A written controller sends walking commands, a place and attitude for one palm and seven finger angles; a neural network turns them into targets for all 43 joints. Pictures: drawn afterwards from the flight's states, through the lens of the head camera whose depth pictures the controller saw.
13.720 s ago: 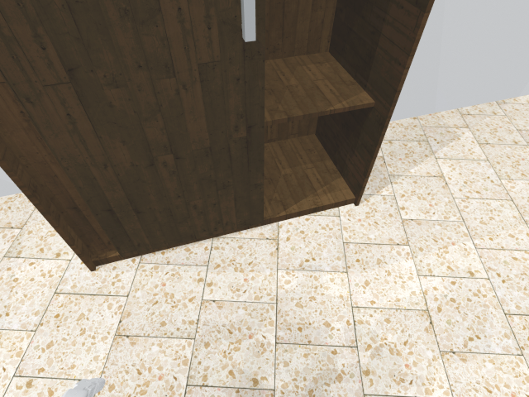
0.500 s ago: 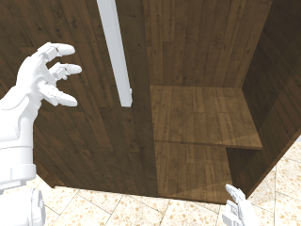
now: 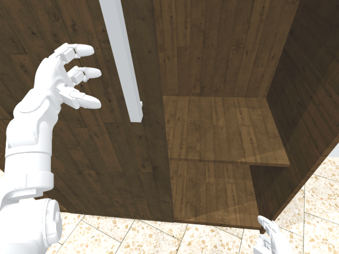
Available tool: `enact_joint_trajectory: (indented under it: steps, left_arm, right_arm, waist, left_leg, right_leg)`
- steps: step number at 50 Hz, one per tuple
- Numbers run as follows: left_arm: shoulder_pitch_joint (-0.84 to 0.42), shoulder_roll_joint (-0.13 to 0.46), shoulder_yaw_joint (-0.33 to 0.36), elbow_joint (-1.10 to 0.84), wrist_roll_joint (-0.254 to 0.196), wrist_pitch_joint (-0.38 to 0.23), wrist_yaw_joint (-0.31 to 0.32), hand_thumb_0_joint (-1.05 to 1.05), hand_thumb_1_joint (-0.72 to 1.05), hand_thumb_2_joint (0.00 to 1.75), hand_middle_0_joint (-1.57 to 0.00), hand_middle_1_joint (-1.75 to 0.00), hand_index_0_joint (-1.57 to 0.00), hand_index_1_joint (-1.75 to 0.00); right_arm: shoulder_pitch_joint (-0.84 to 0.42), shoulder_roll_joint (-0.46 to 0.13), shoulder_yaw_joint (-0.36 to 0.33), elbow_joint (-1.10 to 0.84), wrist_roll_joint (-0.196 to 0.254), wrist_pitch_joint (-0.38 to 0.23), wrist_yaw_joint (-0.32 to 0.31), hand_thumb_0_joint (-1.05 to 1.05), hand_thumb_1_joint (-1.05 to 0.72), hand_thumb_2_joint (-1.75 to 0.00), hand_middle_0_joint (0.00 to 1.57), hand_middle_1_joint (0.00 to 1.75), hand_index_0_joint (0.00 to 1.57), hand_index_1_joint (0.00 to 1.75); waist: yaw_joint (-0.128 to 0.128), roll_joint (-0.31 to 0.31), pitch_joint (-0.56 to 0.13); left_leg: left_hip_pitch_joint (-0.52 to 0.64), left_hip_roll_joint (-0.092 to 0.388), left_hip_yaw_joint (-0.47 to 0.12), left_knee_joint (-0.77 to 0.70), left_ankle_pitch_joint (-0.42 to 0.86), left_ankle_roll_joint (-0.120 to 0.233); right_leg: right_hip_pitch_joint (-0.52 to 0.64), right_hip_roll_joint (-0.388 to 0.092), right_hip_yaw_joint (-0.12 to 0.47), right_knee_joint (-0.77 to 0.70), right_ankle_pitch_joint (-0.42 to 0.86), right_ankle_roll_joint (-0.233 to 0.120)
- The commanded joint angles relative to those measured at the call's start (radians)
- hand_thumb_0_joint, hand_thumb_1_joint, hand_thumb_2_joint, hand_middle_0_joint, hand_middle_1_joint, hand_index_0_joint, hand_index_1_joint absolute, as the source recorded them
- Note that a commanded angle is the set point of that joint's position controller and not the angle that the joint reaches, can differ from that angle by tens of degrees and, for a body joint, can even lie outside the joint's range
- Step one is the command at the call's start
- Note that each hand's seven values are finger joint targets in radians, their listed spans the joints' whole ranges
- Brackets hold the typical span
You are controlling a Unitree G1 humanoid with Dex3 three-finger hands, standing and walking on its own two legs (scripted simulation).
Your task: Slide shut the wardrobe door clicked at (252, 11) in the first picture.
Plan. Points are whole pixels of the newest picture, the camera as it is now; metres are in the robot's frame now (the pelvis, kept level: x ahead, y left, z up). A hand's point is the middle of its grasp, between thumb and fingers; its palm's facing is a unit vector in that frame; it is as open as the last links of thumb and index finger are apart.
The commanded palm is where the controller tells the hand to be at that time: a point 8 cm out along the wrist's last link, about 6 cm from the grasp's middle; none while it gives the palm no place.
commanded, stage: move the hooked fingers beside the handle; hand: left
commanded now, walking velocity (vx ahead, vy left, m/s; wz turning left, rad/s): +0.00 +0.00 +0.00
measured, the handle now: (128, 63) +0.43 +0.11 +0.27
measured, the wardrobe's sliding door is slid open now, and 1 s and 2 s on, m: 0.48 0.48 0.48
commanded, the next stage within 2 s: none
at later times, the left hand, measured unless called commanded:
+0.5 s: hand (86, 79) +0.39 +0.19 +0.26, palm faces +0.04 -1.00 -0.05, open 14.0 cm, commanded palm +0.37 +0.22 +0.25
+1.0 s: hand (89, 80) +0.39 +0.19 +0.25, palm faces +0.06 -1.00 -0.07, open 14.0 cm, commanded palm +0.38 +0.20 +0.25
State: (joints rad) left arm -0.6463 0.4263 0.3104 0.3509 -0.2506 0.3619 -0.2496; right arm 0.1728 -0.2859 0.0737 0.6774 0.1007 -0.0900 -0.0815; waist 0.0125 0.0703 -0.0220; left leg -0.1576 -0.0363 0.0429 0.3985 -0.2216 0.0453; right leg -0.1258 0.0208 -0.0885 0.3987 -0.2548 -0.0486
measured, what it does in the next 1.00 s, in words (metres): stands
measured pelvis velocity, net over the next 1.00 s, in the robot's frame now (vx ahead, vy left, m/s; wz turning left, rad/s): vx -0.02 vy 0.01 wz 0.04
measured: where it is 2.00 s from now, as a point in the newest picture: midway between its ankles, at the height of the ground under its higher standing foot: outside the picture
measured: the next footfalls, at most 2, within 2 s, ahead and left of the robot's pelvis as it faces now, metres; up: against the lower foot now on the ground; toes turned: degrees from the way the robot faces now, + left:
none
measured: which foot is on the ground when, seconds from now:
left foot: down 0.00-1.00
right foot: down 0.00-1.00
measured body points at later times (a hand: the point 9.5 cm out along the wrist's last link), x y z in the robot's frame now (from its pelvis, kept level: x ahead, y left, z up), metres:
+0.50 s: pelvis -0.02 +0.00 +0.00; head -0.03 -0.03 +0.45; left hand +0.38 +0.25 +0.26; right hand +0.15 -0.23 -0.10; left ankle +0.00 +0.09 -0.74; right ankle -0.02 -0.08 -0.74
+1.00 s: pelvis -0.02 +0.01 +0.00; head -0.03 -0.02 +0.45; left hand +0.38 +0.24 +0.26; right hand +0.15 -0.22 -0.10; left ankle +0.00 +0.09 -0.74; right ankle -0.02 -0.08 -0.74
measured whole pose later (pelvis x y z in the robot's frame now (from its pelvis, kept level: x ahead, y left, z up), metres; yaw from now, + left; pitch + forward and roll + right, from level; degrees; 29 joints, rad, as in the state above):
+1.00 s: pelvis -0.02 +0.01 +0.00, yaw +2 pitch -2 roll +0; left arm -0.83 0.35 0.15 0.59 -0.22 0.24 -0.12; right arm 0.19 -0.27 0.08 0.77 0.10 -0.19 -0.09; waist 0.05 0.06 0.00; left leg -0.17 -0.07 0.01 0.39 -0.18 0.06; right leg -0.14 -0.01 -0.12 0.42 -0.24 -0.04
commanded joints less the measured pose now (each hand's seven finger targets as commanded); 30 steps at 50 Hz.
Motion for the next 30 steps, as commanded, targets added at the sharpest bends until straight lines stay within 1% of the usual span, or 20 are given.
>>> enact_joint_trajectory:
  steps: [1,3,4,5,7,8,10,11,12,15,16,18,20,21,22,23,25,28,29,30]
  left_arm:
    - [-0.5,0.216,0.021,-0.156,-0.003,-0.069,0.018,0.0,-0.5,0.3,-0.3,-1.2,-0.3,-1.2]
    - [-0.556,0.185,-0.013,-0.132,-0.007,-0.075,0.016,0.0,-0.5,0.3,-0.3,-1.2,-0.3,-1.2]
    - [-0.565,0.168,-0.029,-0.107,-0.008,-0.081,0.019,0.0,-0.5,0.3,-0.3,-1.2,-0.3,-1.2]
    - [-0.601,0.171,-0.03,-0.1,-0.01,-0.089,0.019,0.0,-0.5,0.3,-0.3,-1.2,-0.3,-1.2]
    - [-0.591,0.194,-0.011,-0.108,-0.006,-0.102,0.018,0.0,-0.5,0.3,-0.3,-1.2,-0.3,-1.2]
    - [-0.594,0.171,-0.028,-0.106,-0.006,-0.106,0.014,0.0,-0.5,0.3,-0.3,-1.2,-0.3,-1.2]
    - [-0.606,0.183,-0.026,-0.097,-0.006,-0.121,0.015,0.0,-0.5,0.3,-0.3,-1.2,-0.3,-1.2]
    - [-0.608,0.154,-0.048,-0.097,-0.007,-0.123,0.011,0.0,-0.5,0.3,-0.3,-1.2,-0.3,-1.2]
    - [-0.614,0.176,-0.03,-0.083,-0.009,-0.128,0.014,0.0,-0.5,0.3,-0.3,-1.2,-0.3,-1.2]
    - [-0.632,0.159,-0.043,-0.069,-0.014,-0.139,0.014,0.0,-0.5,0.3,-0.3,-1.2,-0.3,-1.2]
    - [-0.631,0.169,-0.035,-0.069,-0.011,-0.143,0.016,0.0,-0.5,0.3,-0.3,-1.2,-0.3,-1.2]
    - [-0.659,0.123,-0.077,-0.065,-0.011,-0.148,0.014,0.0,-0.5,0.3,-0.3,-1.2,-0.3,-1.2]
    - [-0.653,0.118,-0.074,-0.075,-0.01,-0.155,0.023,0.0,-0.5,0.3,-0.3,-1.2,-0.3,-1.2]
    - [-0.658,0.125,-0.067,-0.054,-0.012,-0.153,0.026,0.0,-0.5,0.3,-0.3,-1.2,-0.3,-1.2]
    - [-0.68,0.101,-0.089,-0.069,-0.013,-0.157,0.025,0.0,-0.5,0.3,-0.3,-1.2,-0.3,-1.2]
    - [-0.674,0.082,-0.097,-0.039,-0.016,-0.155,0.026,0.0,-0.5,0.3,-0.3,-1.2,-0.3,-1.2]
    - [-0.682,0.111,-0.079,-0.011,-0.013,-0.161,0.035,0.0,-0.5,0.3,-0.3,-1.2,-0.3,-1.2]
    - [-0.729,0.071,-0.119,-0.02,-0.002,-0.169,0.041,0.0,-0.5,0.3,-0.3,-1.2,-0.3,-1.2]
    - [-0.715,0.065,-0.12,-0.023,-0.003,-0.176,0.046,0.0,-0.5,0.3,-0.3,-1.2,-0.3,-1.2]
    - [-0.723,0.063,-0.122,-0.029,-0.003,-0.178,0.047,0.0,-0.5,0.3,-0.3,-1.2,-0.3,-1.2]
  right_arm:
    - [-0.121,-0.111,-0.044,-0.152,0.001,-0.051,-0.005,0.0,-0.9,-0.9,0.2,0.3,0.2,0.3]
    - [-0.115,-0.112,-0.045,-0.143,0.003,-0.054,-0.008,0.0,-0.9,-0.9,0.2,0.3,0.2,0.3]
    - [-0.11,-0.113,-0.047,-0.133,0.002,-0.053,-0.01,0.0,-0.9,-0.9,0.2,0.3,0.2,0.3]
    - [-0.105,-0.116,-0.048,-0.129,0.003,-0.057,-0.011,0.0,-0.9,-0.9,0.2,0.3,0.2,0.3]
    - [-0.107,-0.115,-0.046,-0.133,0.001,-0.062,-0.01,0.0,-0.9,-0.9,0.2,0.3,0.2,0.3]
    - [-0.107,-0.111,-0.046,-0.136,0.002,-0.065,-0.01,0.0,-0.9,-0.9,0.2,0.3,0.2,0.3]
    - [-0.102,-0.114,-0.046,-0.129,0.001,-0.065,-0.008,0.0,-0.9,-0.9,0.2,0.3,0.2,0.3]
    - [-0.108,-0.109,-0.045,-0.132,0.003,-0.068,-0.008,0.0,-0.9,-0.9,0.2,0.3,0.2,0.3]
    - [-0.102,-0.112,-0.044,-0.127,0.003,-0.071,-0.009,0.0,-0.9,-0.9,0.2,0.3,0.2,0.3]
    - [-0.104,-0.112,-0.043,-0.124,0.002,-0.077,-0.009,0.0,-0.9,-0.9,0.2,0.3,0.2,0.3]
    - [-0.102,-0.113,-0.043,-0.126,0.003,-0.081,-0.008,0.0,-0.9,-0.9,0.2,0.3,0.2,0.3]
    - [-0.103,-0.11,-0.042,-0.122,0.004,-0.088,-0.01,0.0,-0.9,-0.9,0.2,0.3,0.2,0.3]
    - [-0.103,-0.108,-0.044,-0.122,0.003,-0.094,-0.009,0.0,-0.9,-0.9,0.2,0.3,0.2,0.3]
    - [-0.1,-0.11,-0.042,-0.116,0.003,-0.095,-0.009,0.0,-0.9,-0.9,0.2,0.3,0.2,0.3]
    - [-0.103,-0.109,-0.042,-0.116,0.004,-0.1,-0.01,0.0,-0.9,-0.9,0.2,0.3,0.2,0.3]
    - [-0.1,-0.107,-0.042,-0.112,0.003,-0.104,-0.011,0.0,-0.9,-0.9,0.2,0.3,0.2,0.3]
    - [-0.092,-0.112,-0.042,-0.1,0.003,-0.103,-0.013,0.0,-0.9,-0.9,0.2,0.3,0.2,0.3]
    - [-0.09,-0.108,-0.041,-0.097,0.003,-0.114,-0.012,0.0,-0.9,-0.9,0.2,0.3,0.2,0.3]
    - [-0.087,-0.108,-0.043,-0.094,0.0,-0.115,-0.01,0.0,-0.9,-0.9,0.2,0.3,0.2,0.3]
    - [-0.09,-0.107,-0.042,-0.095,0.001,-0.118,-0.01,0.0,-0.9,-0.9,0.2,0.3,0.2,0.3]
  waist:
    - [-0.025,-0.038,-0.26]
    - [-0.039,-0.047,-0.261]
    - [-0.044,-0.054,-0.238]
    - [-0.051,-0.068,-0.244]
    - [-0.039,-0.039,-0.272]
    - [-0.042,-0.046,-0.276]
    - [-0.043,-0.034,-0.268]
    - [-0.045,-0.019,-0.268]
    - [-0.044,-0.047,-0.255]
    - [-0.044,-0.029,-0.236]
    - [-0.044,-0.041,-0.253]
    - [-0.054,-0.032,-0.242]
    - [-0.049,-0.019,-0.257]
    - [-0.049,-0.044,-0.244]
    - [-0.055,-0.032,-0.245]
    - [-0.057,-0.062,-0.238]
    - [-0.056,-0.064,-0.212]
    - [-0.064,-0.012,-0.227]
    - [-0.059,-0.029,-0.238]
    - [-0.062,-0.015,-0.242]
  left_leg:
    - [0.17,0.033,-0.092,-0.004,0.266,0.004]
    - [0.178,0.032,-0.096,-0.006,0.242,0.006]
    - [0.166,0.034,-0.093,-0.006,0.227,0.009]
    - [0.171,0.032,-0.096,-0.008,0.208,0.011]
    - [0.18,0.029,-0.095,-0.01,0.22,0.01]
    - [0.186,0.028,-0.096,-0.01,0.226,0.011]
    - [0.176,0.03,-0.097,-0.012,0.214,0.009]
    - [0.182,0.029,-0.095,-0.012,0.204,0.01]
    - [0.175,0.032,-0.105,-0.017,0.198,0.008]
    - [0.165,0.03,-0.102,-0.023,0.163,0.01]
    - [0.171,0.032,-0.107,-0.025,0.164,0.01]
    - [0.183,0.035,-0.11,-0.027,0.16,0.009]
    - [0.197,0.036,-0.112,-0.027,0.162,0.008]
    - [0.185,0.038,-0.118,-0.031,0.152,0.006]
    - [0.193,0.038,-0.118,-0.034,0.144,0.006]
    - [0.19,0.039,-0.12,-0.032,0.136,0.008]
    - [0.168,0.039,-0.12,-0.039,0.104,0.009]
    - [0.195,0.04,-0.127,-0.041,0.105,0.003]
    - [0.193,0.041,-0.129,-0.041,0.108,0.003]
    - [0.204,0.042,-0.129,-0.04,0.113,0.003]
  right_leg:
    - [-0.023,-0.033,0.071,-0.044,0.333,0.011]
    - [-0.04,-0.032,0.071,-0.049,0.311,0.012]
    - [-0.047,-0.033,0.071,-0.056,0.296,0.011]
    - [-0.053,-0.031,0.074,-0.061,0.284,0.014]
    - [-0.034,-0.034,0.08,-0.056,0.296,0.009]
    - [-0.036,-0.034,0.078,-0.054,0.301,0.01]
    - [-0.033,-0.034,0.078,-0.058,0.29,0.008]
    - [-0.041,-0.035,0.08,-0.059,0.281,0.008]
    - [-0.042,-0.033,0.074,-0.059,0.271,0.007]
    - [-0.053,-0.035,0.08,-0.069,0.237,0.007]
    - [-0.049,-0.033,0.08,-0.067,0.233,0.006]
    - [-0.071,-0.032,0.076,-0.065,0.222,0.006]
    - [-0.072,-0.03,0.076,-0.067,0.216,0.004]
    - [-0.073,-0.029,0.074,-0.067,0.207,0.004]
    - [-0.082,-0.03,0.074,-0.067,0.197,0.005]
    - [-0.09,-0.028,0.072,-0.067,0.19,0.007]
    - [-0.094,-0.028,0.077,-0.078,0.161,0.007]
    - [-0.113,-0.029,0.073,-0.07,0.155,0.003]
    - [-0.102,-0.031,0.071,-0.07,0.153,0.002]
    - [-0.106,-0.029,0.073,-0.069,0.158,0.001]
